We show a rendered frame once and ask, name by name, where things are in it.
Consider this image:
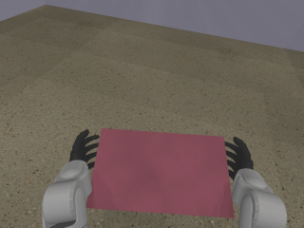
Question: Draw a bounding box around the robot left forearm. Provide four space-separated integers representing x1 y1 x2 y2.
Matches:
41 160 92 228

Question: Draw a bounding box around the robot right forearm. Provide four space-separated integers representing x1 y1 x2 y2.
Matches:
232 168 288 228

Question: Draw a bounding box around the robot left hand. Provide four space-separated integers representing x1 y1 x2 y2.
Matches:
69 129 100 170

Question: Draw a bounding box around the robot right hand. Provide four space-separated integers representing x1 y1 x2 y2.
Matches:
224 137 254 180

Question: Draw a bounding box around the carton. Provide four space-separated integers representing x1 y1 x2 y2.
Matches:
86 128 235 219

